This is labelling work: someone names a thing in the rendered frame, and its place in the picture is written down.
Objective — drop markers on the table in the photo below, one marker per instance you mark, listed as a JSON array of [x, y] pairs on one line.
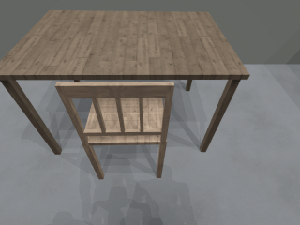
[[84, 45]]

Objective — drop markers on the chair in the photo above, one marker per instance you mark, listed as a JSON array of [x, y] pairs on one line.
[[121, 113]]

